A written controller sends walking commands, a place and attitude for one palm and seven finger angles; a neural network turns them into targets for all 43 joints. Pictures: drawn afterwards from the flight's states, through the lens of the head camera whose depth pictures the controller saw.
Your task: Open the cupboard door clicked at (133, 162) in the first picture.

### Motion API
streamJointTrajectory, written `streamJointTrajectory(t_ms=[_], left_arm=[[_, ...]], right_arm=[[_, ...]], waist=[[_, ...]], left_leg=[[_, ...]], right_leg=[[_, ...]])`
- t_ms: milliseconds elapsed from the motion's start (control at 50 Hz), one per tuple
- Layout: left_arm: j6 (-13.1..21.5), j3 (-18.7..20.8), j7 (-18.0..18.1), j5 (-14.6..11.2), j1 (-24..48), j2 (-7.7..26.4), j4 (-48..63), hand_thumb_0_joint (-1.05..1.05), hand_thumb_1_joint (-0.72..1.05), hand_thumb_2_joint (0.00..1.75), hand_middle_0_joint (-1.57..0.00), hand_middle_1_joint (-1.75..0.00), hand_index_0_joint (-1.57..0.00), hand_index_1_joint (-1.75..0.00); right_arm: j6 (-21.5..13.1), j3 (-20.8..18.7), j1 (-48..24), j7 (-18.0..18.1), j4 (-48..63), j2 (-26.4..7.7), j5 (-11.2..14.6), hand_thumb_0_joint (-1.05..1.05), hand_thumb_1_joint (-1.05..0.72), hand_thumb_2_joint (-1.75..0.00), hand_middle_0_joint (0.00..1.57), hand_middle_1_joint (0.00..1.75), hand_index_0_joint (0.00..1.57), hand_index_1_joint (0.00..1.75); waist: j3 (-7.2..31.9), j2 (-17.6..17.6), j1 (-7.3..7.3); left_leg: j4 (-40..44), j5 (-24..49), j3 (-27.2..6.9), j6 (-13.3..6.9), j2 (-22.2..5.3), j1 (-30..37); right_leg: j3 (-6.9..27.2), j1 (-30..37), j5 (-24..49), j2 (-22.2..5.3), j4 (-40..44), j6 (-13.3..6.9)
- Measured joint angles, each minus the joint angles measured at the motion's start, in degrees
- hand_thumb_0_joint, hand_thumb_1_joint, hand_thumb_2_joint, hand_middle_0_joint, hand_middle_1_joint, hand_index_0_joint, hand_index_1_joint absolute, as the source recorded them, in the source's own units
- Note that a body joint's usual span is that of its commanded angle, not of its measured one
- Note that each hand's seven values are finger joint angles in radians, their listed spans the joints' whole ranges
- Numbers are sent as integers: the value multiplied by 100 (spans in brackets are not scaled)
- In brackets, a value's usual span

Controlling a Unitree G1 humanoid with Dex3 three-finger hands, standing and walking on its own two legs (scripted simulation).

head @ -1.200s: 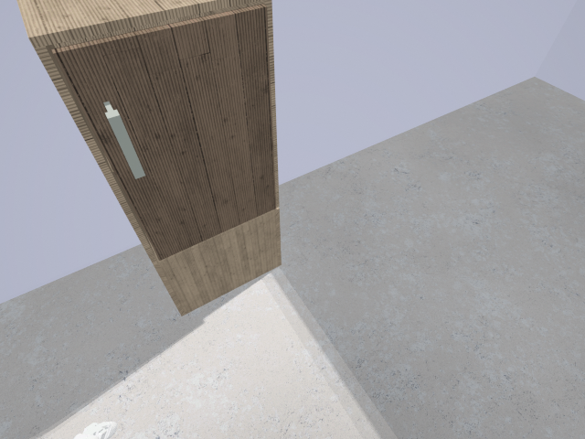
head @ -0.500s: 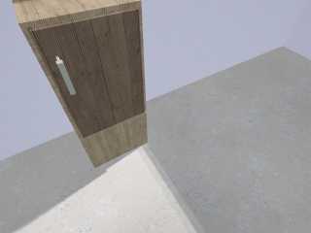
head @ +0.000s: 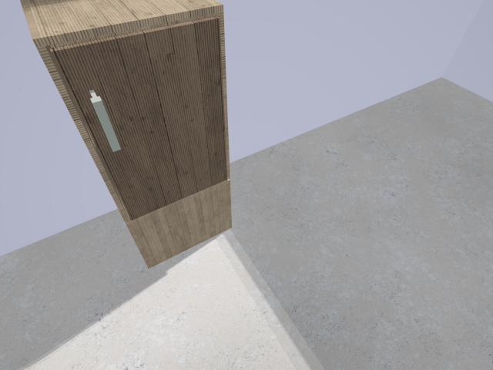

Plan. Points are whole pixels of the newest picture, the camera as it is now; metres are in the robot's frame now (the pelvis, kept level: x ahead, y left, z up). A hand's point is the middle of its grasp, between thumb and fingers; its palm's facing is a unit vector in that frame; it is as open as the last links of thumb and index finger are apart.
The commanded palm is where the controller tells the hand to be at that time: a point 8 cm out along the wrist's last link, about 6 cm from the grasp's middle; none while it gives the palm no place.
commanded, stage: look at it before walking up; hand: left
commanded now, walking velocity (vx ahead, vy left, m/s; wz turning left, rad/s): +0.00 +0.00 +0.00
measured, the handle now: (104, 121) +0.63 +0.39 +0.03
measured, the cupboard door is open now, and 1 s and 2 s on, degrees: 0 0 0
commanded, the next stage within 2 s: turn to face it in 0.44 s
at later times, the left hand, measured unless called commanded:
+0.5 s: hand out of the picture +0.07 +0.25 -0.16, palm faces -0.02 -0.94 -0.33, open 7.4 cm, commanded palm none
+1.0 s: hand out of the picture +0.00 +0.26 -0.20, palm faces +0.22 -0.95 -0.24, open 7.4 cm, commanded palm none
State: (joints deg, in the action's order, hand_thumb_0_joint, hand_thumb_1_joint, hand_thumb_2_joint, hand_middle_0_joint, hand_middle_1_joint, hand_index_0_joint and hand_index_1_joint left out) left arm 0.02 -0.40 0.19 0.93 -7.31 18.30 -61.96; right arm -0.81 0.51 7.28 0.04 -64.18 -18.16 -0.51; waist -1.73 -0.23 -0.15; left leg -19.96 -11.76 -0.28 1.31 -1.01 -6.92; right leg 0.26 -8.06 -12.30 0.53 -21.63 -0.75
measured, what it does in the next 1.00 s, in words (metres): stands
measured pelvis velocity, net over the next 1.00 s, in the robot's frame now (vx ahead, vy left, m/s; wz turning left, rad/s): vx -0.02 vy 0.04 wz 0.24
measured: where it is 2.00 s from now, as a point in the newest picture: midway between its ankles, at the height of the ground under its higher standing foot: outside the picture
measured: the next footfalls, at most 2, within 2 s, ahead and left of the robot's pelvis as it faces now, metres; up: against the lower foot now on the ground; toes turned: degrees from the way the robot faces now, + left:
right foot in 1.42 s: +0.05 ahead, -0.09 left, +0.00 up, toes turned +25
left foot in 1.82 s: -0.11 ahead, +0.10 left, +0.00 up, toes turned +35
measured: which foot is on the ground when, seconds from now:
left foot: down 0.00-1.00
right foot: down 0.00-0.94, up 0.96-1.00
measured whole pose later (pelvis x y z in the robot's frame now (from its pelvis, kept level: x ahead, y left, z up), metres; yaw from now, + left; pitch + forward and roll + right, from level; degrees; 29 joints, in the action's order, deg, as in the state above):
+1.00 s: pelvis -0.02 +0.04 -0.03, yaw +14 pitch -1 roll +0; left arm -3.9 2.2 1.3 1.3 -10.5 14.6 -53.7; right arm 1.8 -2.1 13.6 -1.2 -55.7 -12.0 -1.1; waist -5.3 -3.0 1.2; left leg -39.8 -18.0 3.0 -2.2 0.7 -19.8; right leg -5.3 -20.4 -29.3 -7.1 -51.4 2.6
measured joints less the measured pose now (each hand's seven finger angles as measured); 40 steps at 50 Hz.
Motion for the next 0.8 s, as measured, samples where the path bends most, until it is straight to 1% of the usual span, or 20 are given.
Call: streamJointTrajectory(t_ms=[500,600,720,780,800], left_arm=[[9,5,12,-2,-84,43,-62,0,91,90,-20,-30,-20,-30],[-3,8,11,1,-68,40,-44,0,91,90,-20,-30,-20,-30],[-143,61,111,-9,-32,-110,190,0,91,90,-20,-30,-20,-30],[-184,89,119,5,-70,-244,402,0,91,90,-20,-30,-20,-30],[-190,100,120,15,-91,-286,481,0,91,90,-20,-30,-20,-30]], right_arm=[[-5,12,-87,11,0,-23,15,0,-91,-90,20,30,20,30],[-1,9,-89,6,28,-31,13,0,-91,-90,20,30,20,30],[151,-38,41,15,213,82,0,0,-91,-90,20,30,20,30],[265,-83,153,-15,363,184,-3,0,-91,-90,20,30,20,30],[308,-109,194,-22,418,223,-5,0,-91,-90,20,30,20,30]], waist=[[-8,-18,-40],[3,-18,-28],[-30,-11,22],[-91,46,37],[-128,56,49]], left_leg=[[100,0,-12,-35,37,118],[103,11,-31,-41,49,108],[-376,-131,-223,-53,157,-275],[-904,-285,-354,-64,207,-645],[-1257,-446,-297,-58,207,-822]], right_leg=[[-12,141,7,-39,129,39],[-31,143,13,-52,138,48],[-224,-156,-224,-161,-350,80],[-401,-342,-376,-212,-660,76],[-480,-383,-427,-243,-757,68]])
